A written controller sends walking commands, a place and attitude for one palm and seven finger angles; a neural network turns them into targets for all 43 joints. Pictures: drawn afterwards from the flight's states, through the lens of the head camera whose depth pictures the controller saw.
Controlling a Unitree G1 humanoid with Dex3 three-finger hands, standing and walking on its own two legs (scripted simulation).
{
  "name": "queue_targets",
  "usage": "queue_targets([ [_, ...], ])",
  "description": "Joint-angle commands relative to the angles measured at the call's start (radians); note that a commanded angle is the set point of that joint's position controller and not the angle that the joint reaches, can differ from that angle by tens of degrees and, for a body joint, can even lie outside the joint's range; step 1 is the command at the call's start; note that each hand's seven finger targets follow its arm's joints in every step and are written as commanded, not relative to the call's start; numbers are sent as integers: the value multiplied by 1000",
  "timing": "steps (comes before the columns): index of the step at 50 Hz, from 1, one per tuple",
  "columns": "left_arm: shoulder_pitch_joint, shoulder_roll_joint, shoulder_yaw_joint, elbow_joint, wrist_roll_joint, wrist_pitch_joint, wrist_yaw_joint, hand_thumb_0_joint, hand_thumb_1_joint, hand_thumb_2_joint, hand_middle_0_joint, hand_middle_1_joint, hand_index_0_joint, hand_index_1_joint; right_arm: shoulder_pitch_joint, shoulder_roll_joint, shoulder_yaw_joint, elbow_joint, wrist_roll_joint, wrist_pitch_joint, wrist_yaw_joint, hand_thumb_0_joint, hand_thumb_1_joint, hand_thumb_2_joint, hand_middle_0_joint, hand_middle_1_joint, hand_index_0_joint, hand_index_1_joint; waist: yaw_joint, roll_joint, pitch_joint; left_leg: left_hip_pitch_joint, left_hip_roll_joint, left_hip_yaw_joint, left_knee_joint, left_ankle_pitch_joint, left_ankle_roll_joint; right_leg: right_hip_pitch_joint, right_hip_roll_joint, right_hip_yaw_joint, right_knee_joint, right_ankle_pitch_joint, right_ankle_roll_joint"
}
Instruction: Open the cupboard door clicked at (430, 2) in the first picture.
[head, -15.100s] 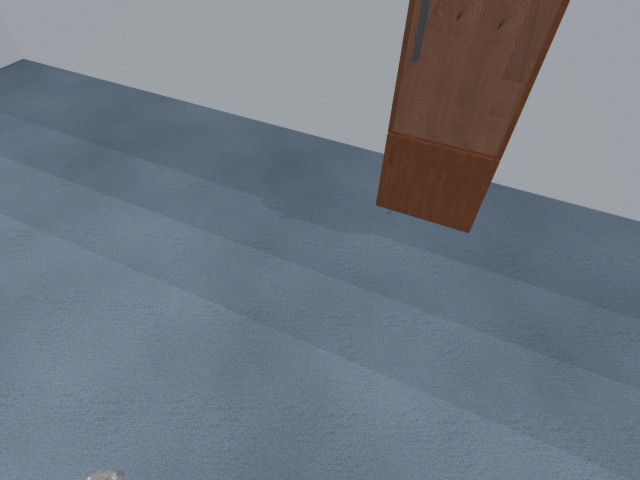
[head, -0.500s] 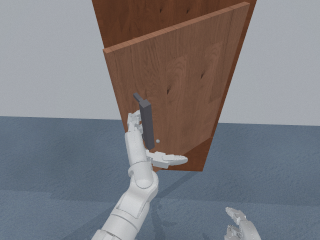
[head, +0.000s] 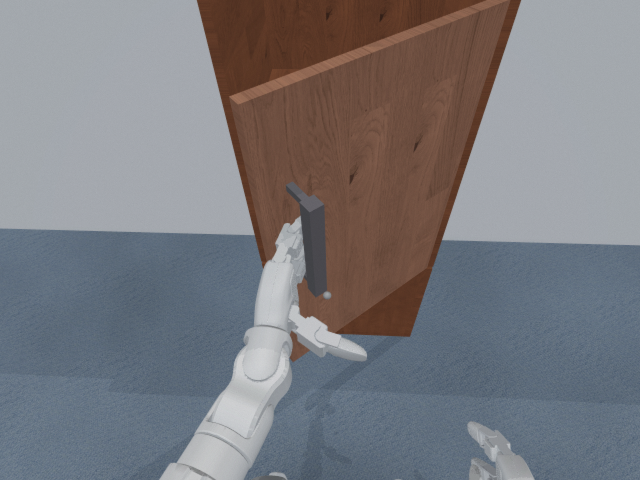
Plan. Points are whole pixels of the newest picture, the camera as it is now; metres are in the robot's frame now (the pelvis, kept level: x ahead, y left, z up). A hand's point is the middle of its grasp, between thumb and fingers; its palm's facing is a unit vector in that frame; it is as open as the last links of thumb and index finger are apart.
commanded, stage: slide the hand sideways off the handle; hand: left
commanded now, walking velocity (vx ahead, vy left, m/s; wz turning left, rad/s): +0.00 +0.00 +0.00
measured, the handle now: (306, 243) +0.40 +0.04 +0.08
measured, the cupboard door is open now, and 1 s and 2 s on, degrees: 40 42 42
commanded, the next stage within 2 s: draw the hand back to the body in 0.88 s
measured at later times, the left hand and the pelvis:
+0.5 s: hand (311, 328) +0.27 +0.03 +0.08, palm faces -0.07 -1.00 +0.00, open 16.3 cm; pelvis +0.03 +0.00 +0.00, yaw -1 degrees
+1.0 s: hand (270, 362) +0.24 +0.07 +0.07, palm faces -0.05 -1.00 -0.02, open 16.3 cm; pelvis +0.03 -0.02 -0.01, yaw +0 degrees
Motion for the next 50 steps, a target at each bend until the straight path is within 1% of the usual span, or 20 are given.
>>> queue_targets([
  [1,-227,-130,-67,-285,55,-87,5,0,-500,300,-150,-300,-150,-300,-78,-80,-41,-184,-5,-54,13,0,-900,-900,200,300,200,300,-27,-137,-236,145,1,-33,-146,84,8,62,38,6,-135,99,-19],
  [2,-199,-133,-77,-308,64,-92,7,0,-500,300,-150,-300,-150,-300,-84,-78,-44,-193,-4,-55,17,0,-900,-900,200,300,200,300,-22,-115,-230,146,3,-28,-145,78,7,56,38,6,-132,93,-19],
  [4,-176,-113,-71,-318,79,-94,11,0,-500,300,-150,-300,-150,-300,-82,-80,-42,-199,-5,-50,20,0,-900,-900,200,300,200,300,-22,-133,-207,131,4,-27,-145,62,9,55,39,7,-134,79,-20],
  [6,-169,-67,-38,-362,94,-94,21,0,-500,300,-150,-300,-150,-300,-90,-79,-42,-207,-10,-45,15,0,-900,-900,200,300,200,300,-12,-103,-233,135,2,-19,-142,76,11,70,36,16,-132,95,-21],
  [7,-106,-64,-33,-351,95,-86,19,0,-500,300,-150,-300,-150,-300,-89,-76,-39,-210,-10,-41,15,0,-900,-900,200,300,200,300,0,-124,-221,128,1,-17,-147,76,10,86,38,16,-135,96,-22],
  [8,-92,-59,-27,-376,91,-82,19,0,-500,300,-150,-300,-150,-300,-95,-76,-38,-216,-9,-38,13,0,-900,-900,200,300,200,300,-3,-119,-220,130,0,-11,-144,84,12,90,38,19,-139,110,-21],
  [10,-16,-50,-20,-415,88,-73,14,0,-500,300,-150,-300,-150,-300,-98,-74,-36,-228,-7,-32,11,0,-900,-900,200,300,200,300,15,-110,-233,139,1,-9,-149,121,10,121,40,18,-135,149,-24],
  [11,-3,-58,-30,-428,86,-66,11,0,-500,300,-150,-300,-150,-300,-100,-69,-33,-230,-5,-30,11,0,-900,-900,200,300,200,300,7,-89,-214,139,2,-6,-149,126,8,115,39,17,-132,160,-23],
  [13,33,-63,-36,-459,82,-58,9,0,-500,300,-150,-300,-150,-300,-95,-67,-32,-234,-6,-28,9,0,-900,-900,200,300,200,300,1,-116,-191,136,3,-7,-145,134,8,116,40,14,-134,178,-20],
  [15,101,-45,-31,-507,86,-55,6,0,-500,300,-150,-300,-150,-300,-99,-69,-34,-247,-7,-28,8,0,-900,-900,200,300,200,300,12,-119,-209,143,3,-8,-140,159,9,132,41,15,-128,202,-21],
  [17,151,-58,-55,-548,93,-54,-4,0,-500,300,-150,-300,-150,-300,-93,-62,-34,-253,-6,-29,9,0,-900,-900,200,300,200,300,6,-114,-202,147,4,-7,-134,171,8,129,39,14,-120,223,-19],
  [25,330,8,-44,-701,98,-43,-57,0,-500,300,-150,-300,-150,-300,-83,-65,-30,-281,-5,-38,3,0,-900,-900,200,300,200,300,-1,-111,-174,122,-3,-15,-97,188,10,119,36,22,-101,265,-16],
  [26,335,15,-39,-713,95,-42,-63,0,-500,300,-150,-300,-150,-300,-86,-64,-30,-283,-8,-41,-1,0,-900,-900,200,300,200,300,-7,-112,-172,122,-4,-12,-89,181,11,110,34,25,-100,267,-12],
  [30,446,45,-5,-767,68,-41,-99,0,-500,300,-150,-300,-150,-300,-77,-65,-26,-296,-6,-49,-9,0,-900,-900,200,300,200,300,9,-109,-187,107,-10,-12,-76,207,11,133,34,27,-85,307,-12],
  [34,513,77,29,-818,36,-55,-139,0,-500,300,-150,-300,-150,-300,-69,-69,-28,-304,-7,-68,-15,0,-900,-900,200,300,200,300,0,-120,-186,87,-14,-10,-52,200,13,128,30,39,-81,333,-1],
  [39,559,125,84,-846,11,-72,-185,0,-500,300,-150,-300,-150,-300,-62,-79,-30,-301,-5,-89,-24,0,-900,-900,200,300,200,300,-2,-101,-177,52,-19,-12,-32,168,11,110,27,52,-76,300,3],
  [41,625,137,108,-836,-7,-73,-201,0,-500,300,-150,-300,-150,-300,-56,-80,-31,-306,-2,-97,-27,0,-900,-900,200,300,200,300,3,-114,-172,33,-19,-10,-25,165,11,117,24,60,-79,306,8],
  [45,562,142,104,-866,-28,-83,-227,0,-500,300,-150,-300,-150,-300,-57,-88,-32,-301,0,-120,-36,0,-900,-900,200,300,200,300,-17,-112,-160,11,-21,-15,-4,124,11,84,21,76,-90,234,13],
  [48,605,152,130,-856,-40,-87,-234,0,-500,300,-150,-300,-150,-300,-49,-88,-34,-300,1,-134,-38,0,-900,-900,200,300,200,300,-8,-125,-173,-5,-22,-15,4,112,9,87,16,87,-91,220,16],
  [50,596,192,166,-865,-38,-82,-231,0,-500,300,-150,-300,-150,-300,-51,-94,-35,-300,5,-134,-40,0,-900,-900,200,300,200,300,3,-103,-177,-6,-22,-14,-3,111,9,89,22,80,-89,183,8],
])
